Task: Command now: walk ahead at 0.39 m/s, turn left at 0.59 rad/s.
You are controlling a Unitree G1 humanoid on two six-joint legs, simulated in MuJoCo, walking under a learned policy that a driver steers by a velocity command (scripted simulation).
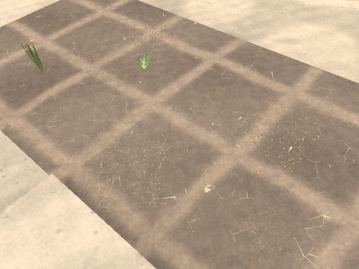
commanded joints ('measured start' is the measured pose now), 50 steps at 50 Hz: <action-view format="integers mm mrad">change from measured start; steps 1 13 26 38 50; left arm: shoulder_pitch -10 139 4 -374 24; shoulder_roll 116 144 37 44 76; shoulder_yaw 31 36 13 3 26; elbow -57 84 38 -62 111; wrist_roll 1 -8 17 5 0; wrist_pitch -40 -44 2 -23 -30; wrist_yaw -12 -17 -71 -83 -20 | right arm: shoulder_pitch -61 -256 88 244 62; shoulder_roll -53 -7 -66 -54 -15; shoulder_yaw -6 40 28 38 52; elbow -69 -124 86 214 144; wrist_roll -2 -10 31 8 4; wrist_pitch -7 -39 -116 -138 -110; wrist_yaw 19 24 -53 -88 -75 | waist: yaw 3 51 10 -85 31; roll -150 -206 36 -38 -86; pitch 128 162 60 185 18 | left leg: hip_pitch -247 75 448 567 -250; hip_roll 65 69 258 270 127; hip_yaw -5 206 -32 -13 73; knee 87 -462 -894 -716 607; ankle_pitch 61 -37 366 236 -182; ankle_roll -16 75 214 177 64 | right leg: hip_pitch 79 123 -417 -453 141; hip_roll -232 -271 -99 -98 -353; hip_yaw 202 -10 3 57 394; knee -217 -120 664 119 -25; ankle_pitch -185 410 42 543 306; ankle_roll -96 -115 20 -39 -267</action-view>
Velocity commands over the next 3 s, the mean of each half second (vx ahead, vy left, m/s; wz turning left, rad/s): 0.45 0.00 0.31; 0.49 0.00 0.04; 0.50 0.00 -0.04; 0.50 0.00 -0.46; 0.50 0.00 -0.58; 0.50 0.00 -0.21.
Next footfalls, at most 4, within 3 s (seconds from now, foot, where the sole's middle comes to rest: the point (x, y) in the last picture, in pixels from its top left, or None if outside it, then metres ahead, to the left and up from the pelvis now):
0.32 left None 0.25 0.17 -0.79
0.88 right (198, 259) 0.62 0.03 -0.87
1.36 left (144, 200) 0.90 0.27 -0.87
1.90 right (180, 153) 1.18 0.12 -0.87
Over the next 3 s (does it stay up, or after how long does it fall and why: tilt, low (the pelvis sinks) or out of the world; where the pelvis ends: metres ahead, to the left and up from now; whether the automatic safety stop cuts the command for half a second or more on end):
stays up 1.57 -0.01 -0.10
